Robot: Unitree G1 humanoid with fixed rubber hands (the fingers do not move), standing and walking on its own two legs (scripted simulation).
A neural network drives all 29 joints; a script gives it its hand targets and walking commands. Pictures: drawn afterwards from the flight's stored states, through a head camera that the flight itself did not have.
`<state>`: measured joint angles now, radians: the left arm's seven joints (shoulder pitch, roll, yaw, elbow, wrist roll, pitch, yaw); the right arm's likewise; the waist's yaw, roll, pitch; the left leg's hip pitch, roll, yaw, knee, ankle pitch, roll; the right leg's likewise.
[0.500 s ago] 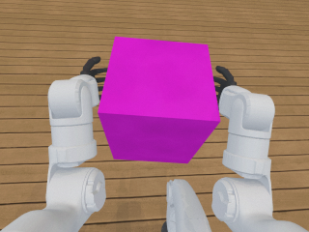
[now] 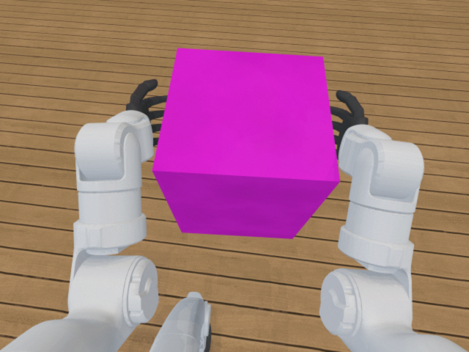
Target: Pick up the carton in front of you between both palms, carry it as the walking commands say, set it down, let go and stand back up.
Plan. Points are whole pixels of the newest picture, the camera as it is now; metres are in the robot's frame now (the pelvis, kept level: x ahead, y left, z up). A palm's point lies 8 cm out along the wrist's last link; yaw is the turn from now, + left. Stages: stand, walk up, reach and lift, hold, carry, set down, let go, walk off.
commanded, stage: carry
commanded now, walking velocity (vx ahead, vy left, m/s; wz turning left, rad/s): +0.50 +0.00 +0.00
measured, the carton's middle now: (242, 156) +0.40 +0.03 +0.10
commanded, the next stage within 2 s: none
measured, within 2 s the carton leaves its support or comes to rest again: neither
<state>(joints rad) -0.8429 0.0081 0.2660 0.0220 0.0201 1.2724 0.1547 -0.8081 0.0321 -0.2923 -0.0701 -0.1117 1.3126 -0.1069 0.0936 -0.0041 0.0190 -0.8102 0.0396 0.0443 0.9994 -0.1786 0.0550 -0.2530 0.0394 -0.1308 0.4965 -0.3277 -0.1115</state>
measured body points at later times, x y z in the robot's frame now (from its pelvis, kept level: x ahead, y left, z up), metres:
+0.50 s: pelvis +0.31 +0.01 +0.02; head +0.34 +0.02 +0.47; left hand +0.68 +0.14 +0.10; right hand +0.66 -0.16 +0.11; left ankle +0.28 +0.09 -0.74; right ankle +0.41 -0.15 -0.69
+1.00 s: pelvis +0.65 -0.04 +0.01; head +0.62 -0.04 +0.46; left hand +0.92 +0.11 +0.10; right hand +0.92 -0.19 +0.10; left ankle +0.79 +0.10 -0.70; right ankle +0.53 -0.13 -0.74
